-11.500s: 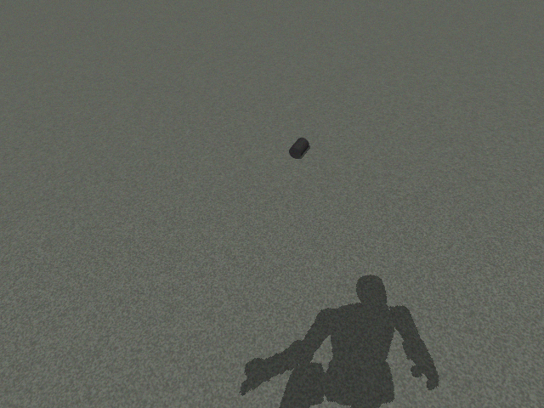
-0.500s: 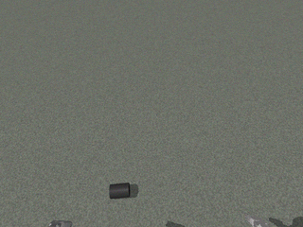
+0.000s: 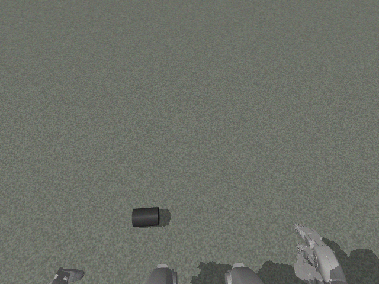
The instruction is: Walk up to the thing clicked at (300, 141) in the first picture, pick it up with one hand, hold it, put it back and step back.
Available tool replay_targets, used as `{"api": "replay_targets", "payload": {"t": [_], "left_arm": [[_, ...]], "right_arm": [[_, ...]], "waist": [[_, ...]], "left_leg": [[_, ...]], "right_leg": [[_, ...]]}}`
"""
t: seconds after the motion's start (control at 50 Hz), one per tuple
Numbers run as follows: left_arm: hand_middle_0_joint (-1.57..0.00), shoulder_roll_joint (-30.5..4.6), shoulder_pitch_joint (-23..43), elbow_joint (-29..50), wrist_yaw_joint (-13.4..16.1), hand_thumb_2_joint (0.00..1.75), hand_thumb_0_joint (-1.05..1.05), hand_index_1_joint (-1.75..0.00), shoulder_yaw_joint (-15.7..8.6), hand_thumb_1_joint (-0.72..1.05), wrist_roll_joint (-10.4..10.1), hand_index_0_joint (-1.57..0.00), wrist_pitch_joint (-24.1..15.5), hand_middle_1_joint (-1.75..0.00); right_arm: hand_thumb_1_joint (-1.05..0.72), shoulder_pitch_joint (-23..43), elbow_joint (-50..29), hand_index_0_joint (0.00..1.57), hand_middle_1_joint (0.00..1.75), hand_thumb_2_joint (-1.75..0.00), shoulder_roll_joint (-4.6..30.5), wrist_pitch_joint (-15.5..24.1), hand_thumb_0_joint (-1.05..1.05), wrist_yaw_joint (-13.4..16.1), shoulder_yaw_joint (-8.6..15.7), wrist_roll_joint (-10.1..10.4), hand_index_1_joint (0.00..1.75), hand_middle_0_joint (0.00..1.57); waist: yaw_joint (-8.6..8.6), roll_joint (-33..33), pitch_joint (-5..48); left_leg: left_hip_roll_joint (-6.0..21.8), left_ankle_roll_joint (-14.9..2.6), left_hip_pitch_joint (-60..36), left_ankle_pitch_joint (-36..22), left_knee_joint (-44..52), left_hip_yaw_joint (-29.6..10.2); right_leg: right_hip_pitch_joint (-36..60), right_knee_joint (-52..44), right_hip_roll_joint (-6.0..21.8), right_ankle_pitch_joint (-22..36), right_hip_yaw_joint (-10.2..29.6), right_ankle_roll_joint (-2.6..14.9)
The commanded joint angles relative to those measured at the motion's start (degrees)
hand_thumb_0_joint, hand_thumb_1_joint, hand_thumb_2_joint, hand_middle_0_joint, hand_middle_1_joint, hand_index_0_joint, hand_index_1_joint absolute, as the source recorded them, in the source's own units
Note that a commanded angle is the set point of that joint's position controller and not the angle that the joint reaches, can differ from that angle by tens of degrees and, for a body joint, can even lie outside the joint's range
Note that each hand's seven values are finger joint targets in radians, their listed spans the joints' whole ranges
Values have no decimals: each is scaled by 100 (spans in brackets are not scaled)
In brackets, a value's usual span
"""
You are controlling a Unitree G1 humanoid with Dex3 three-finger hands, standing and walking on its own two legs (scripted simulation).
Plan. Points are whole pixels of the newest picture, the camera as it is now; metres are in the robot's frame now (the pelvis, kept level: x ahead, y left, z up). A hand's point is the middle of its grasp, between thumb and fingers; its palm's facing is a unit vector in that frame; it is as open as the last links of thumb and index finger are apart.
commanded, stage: rise first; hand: left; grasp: from above
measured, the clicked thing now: (146, 217) +0.45 +0.22 -0.63
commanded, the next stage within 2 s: none
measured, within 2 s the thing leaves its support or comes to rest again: neither
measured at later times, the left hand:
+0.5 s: hand (103, 257) +0.25 +0.28 -0.32, palm faces -0.44 -0.42 -0.80, open 13.8 cm
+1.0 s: hand (115, 234) +0.34 +0.29 -0.43, palm faces -0.47 -0.10 -0.88, open 13.7 cm
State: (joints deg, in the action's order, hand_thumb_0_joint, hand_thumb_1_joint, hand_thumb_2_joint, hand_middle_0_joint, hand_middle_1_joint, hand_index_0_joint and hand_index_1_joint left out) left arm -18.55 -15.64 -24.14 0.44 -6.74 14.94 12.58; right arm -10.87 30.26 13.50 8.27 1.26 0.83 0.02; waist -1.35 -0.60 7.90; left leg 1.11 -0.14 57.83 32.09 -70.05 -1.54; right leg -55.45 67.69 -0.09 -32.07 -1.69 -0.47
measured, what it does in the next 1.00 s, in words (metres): lowers itself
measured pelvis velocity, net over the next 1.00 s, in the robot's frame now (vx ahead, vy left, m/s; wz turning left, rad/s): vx -0.09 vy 0.00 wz -0.08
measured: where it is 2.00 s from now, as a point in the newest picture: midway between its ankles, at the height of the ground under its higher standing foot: outside the picture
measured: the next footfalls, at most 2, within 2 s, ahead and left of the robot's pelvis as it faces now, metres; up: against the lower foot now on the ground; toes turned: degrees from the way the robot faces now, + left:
none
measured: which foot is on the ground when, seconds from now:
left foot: down 0.00-1.00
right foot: down 0.00-1.00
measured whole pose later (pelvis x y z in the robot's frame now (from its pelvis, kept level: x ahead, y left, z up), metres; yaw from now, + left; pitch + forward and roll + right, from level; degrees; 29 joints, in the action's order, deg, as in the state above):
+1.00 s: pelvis -0.09 +0.00 -0.28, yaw -5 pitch +34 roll -7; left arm -39.2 42.5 -71.1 16.1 -6.6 65.5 -14.4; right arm -9.7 43.6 15.8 3.4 -4.6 0.8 -4.0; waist -7.9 -0.1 7.0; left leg 0.8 -0.6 123.6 37.5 -127.1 -5.1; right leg -119.5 123.5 -0.5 -37.9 -4.1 -0.9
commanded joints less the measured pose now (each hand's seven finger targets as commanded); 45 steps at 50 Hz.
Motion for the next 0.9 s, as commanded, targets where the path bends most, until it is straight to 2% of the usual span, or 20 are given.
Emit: {"api": "replay_targets", "payload": {"t": [0.0,0.04,0.08,0.14,0.18,0.22,0.28,0.3,0.34,0.36,0.4,0.44,0.46,0.48,0.52,0.58,0.64,0.76,0.8,0.88], "left_arm": [[-9,-1067,92,878,122,95,0,-105,-363,-56,218,-9,-261,-106],[-10,-1232,547,554,149,95,0,-106,-450,-59,426,-11,-391,-106],[-10,-1355,878,192,161,95,0,-105,-475,-59,665,-10,-596,-106],[-10,-1358,1281,-67,157,94,0,-106,-376,-56,986,-11,-1017,-107],[-11,-1449,1638,-206,176,94,0,-104,-295,-54,1244,-12,-1287,-104],[-15,-1579,2079,-228,247,92,0,-102,-216,-52,1477,-15,-1556,-102],[-15,-2244,2420,-710,468,94,0,-102,-638,-53,1907,-15,-1860,-102],[-16,-2353,2508,-794,551,94,0,-102,-683,-54,2074,-15,-1921,-101],[-14,-2354,2835,-1062,676,97,0,-103,-620,-55,2357,-14,-1988,-102],[-15,-2522,3165,-1070,742,95,0,-102,-668,-53,2447,-14,-2018,-101],[-17,-2304,3777,-1383,807,96,0,-100,-417,-53,2610,-16,-2050,-99],[-16,-2686,4313,-1645,854,94,0,-99,-529,-50,2812,-16,-2119,-98],[-18,-2724,4504,-1879,859,93,0,-98,-463,-50,2920,-18,-2161,-97],[-18,-2976,4718,-2060,882,93,0,-96,-579,-47,3044,-17,-2208,-95],[-21,-3262,5168,-2292,920,93,0,-93,-626,-46,3264,-19,-2320,-92],[-19,-3174,5721,-2437,971,93,0,-94,-431,-45,3479,-18,-2455,-93],[-15,-3506,6127,-2794,1075,95,0,-95,-519,-43,3770,-14,-2575,-95],[-11,-3500,6673,-3401,1382,99,0,-96,-368,-48,4409,-11,-2685,-95],[-14,-3556,6807,-3617,1512,98,0,-93,-363,-47,4522,-12,-2710,-92],[-15,-3636,7231,-3828,1712,96,0,-90,-261,-46,4881,-14,-2736,-89]], "right_arm": [[-91,-27,-724,20,30,-90,874,345,0,24,401,58,30,20],[-94,58,-683,20,30,-91,906,389,0,22,395,60,30,20],[-94,98,-604,20,30,-91,947,440,0,1,410,43,30,20],[-93,116,-479,20,30,-91,1018,540,0,-56,472,30,30,20],[-92,165,-388,20,30,-91,1085,583,0,-86,501,34,30,20],[-94,185,-274,20,30,-91,1126,614,0,-118,535,27,30,20],[-94,185,-56,20,30,-91,1251,583,0,-167,542,48,30,20],[-95,189,-5,20,30,-91,1272,554,0,-182,550,45,30,20],[-94,126,116,20,30,-91,1282,484,0,-220,581,55,30,20],[-93,71,174,20,30,-91,1296,452,0,-237,595,43,30,20],[-94,-22,289,20,30,-91,1251,410,0,-271,605,28,30,20],[-92,-119,417,20,30,-91,1303,384,0,-292,627,-10,30,20],[-93,-147,490,20,30,-91,1305,369,0,-298,630,-30,30,20],[-91,-185,509,20,30,-90,1328,343,0,-311,647,-39,30,20],[-91,-207,563,20,30,-90,1320,288,0,-314,656,-67,30,20],[-90,-286,612,20,30,-90,1321,209,0,-332,660,-121,30,20],[-87,-350,733,20,30,-89,1337,121,0,-348,617,-156,30,20],[-88,-462,890,20,30,-90,1402,-124,0,-413,524,-217,30,20],[-88,-463,904,20,30,-90,1391,-203,0,-444,488,-265,30,20],[-89,-571,988,20,30,-90,1428,-336,0,-508,442,-324,30,20]], "waist": [[-85,-434,1520],[-161,-316,1339],[-158,-263,1335],[-119,-383,1719],[-163,-355,1973],[-167,-459,2336],[10,-530,2695],[86,-577,2875],[53,-511,3138],[61,-460,3294],[-88,-208,3362],[-46,-200,3658],[-96,-125,3668],[-73,10,3706],[-56,31,3738],[-156,-69,3836],[-181,-255,3681],[-353,-715,3301],[-402,-719,3186],[-515,-1054,3303]], "left_leg": [[-32,-29,-987,-1984,572,-117],[-59,-52,-471,-1547,283,-109],[-93,-75,15,-1205,-85,-63],[-119,-54,402,-972,-531,-65],[-131,-55,750,-814,-857,-70],[-145,-55,1024,-779,-1239,-43],[-147,-48,1400,-1040,-1744,-55],[-151,-45,1468,-1188,-1902,-53],[-158,-89,1672,-1438,-2282,24],[-171,-119,1844,-1488,-2489,89],[-177,-156,2319,-1184,-2760,131],[-180,-169,2539,-969,-3016,140],[-181,-182,2800,-825,-3174,162],[-187,-185,3045,-587,-3247,167],[-193,-202,3414,-282,-3447,237],[-181,-202,3463,24,-3571,195],[-199,-201,3701,266,-3690,164],[-163,-149,3642,444,-3753,-93],[-176,-162,3746,501,-3843,-99],[-160,-119,3601,206,-4001,-170]], "right_leg": [[153,-293,-116,1555,-36,218],[-250,-49,-104,1295,-16,211],[-661,277,-85,1058,13,205],[-1193,815,-57,857,61,209],[-1532,1143,-69,767,72,211],[-1859,1470,-75,774,101,209],[-2366,2030,-88,887,86,230],[-2492,2212,-83,987,78,236],[-2658,2419,-102,1197,64,226],[-2571,2457,-97,1337,100,199],[-2698,2508,-116,1180,99,173],[-2784,2674,-119,982,80,169],[-2788,2755,-113,891,73,148],[-2802,2799,-119,661,54,146],[-2845,2842,-125,301,109,126],[-3218,2978,-156,-113,18,151],[-3548,3208,-183,-388,-78,187],[-4607,3765,-182,-397,-385,273],[-4742,3862,-183,-454,-422,281],[-5043,4171,-179,-155,-498,303]]}}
